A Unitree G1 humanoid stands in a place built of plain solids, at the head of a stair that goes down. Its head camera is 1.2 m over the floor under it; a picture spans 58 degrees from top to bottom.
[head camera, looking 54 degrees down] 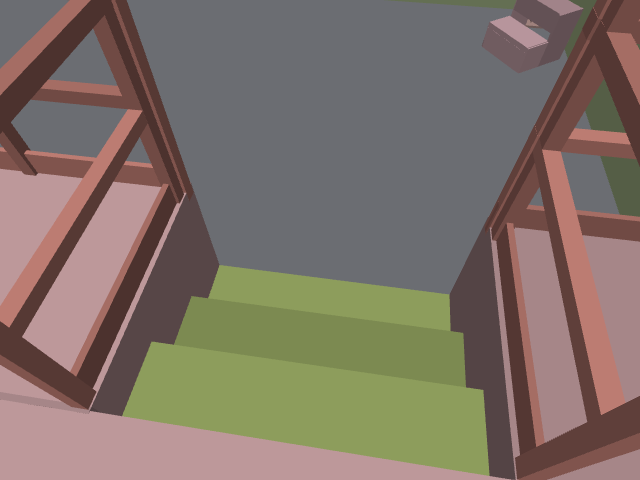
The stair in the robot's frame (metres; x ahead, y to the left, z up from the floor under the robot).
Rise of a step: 0.19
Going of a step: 0.28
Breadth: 1.12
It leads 8 degrees to the right of straight ahead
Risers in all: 4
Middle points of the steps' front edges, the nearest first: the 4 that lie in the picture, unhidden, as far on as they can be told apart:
0.23 0.07 0.00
0.51 0.03 -0.19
0.78 -0.01 -0.38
1.06 -0.06 -0.57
